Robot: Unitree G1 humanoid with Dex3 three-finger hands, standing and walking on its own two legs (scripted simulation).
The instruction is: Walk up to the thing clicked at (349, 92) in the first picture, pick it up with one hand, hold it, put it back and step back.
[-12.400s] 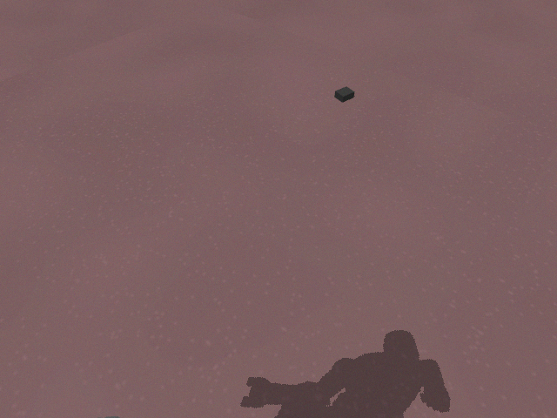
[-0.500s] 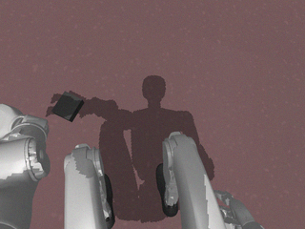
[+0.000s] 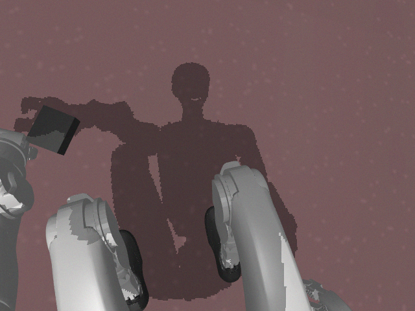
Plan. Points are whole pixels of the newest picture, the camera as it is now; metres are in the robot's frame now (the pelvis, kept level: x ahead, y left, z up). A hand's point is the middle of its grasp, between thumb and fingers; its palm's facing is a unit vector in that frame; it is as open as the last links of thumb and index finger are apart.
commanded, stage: rise first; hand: left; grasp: from above
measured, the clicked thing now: (53, 130) +0.50 +0.28 -0.33
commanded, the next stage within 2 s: approach in 0.66 s
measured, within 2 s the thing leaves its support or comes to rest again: neither
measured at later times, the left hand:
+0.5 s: hand (2, 143) +0.45 +0.32 -0.19, palm faces -0.10 -0.44 -0.89, open 13.8 cm
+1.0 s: hand (20, 139) +0.46 +0.30 -0.21, palm faces -0.20 -0.41 -0.89, open 14.1 cm
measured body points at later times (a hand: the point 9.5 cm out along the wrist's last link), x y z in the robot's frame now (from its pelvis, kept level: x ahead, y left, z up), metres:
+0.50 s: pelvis +0.00 +0.01 -0.02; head +0.27 +0.05 +0.34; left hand +0.45 +0.34 -0.14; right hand +0.00 -0.25 -0.13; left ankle +0.08 +0.14 -0.32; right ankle +0.10 -0.12 -0.32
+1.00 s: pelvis +0.00 +0.00 -0.03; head +0.28 +0.04 +0.32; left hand +0.47 +0.32 -0.16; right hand -0.02 -0.26 -0.12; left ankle +0.08 +0.14 -0.32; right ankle +0.10 -0.12 -0.32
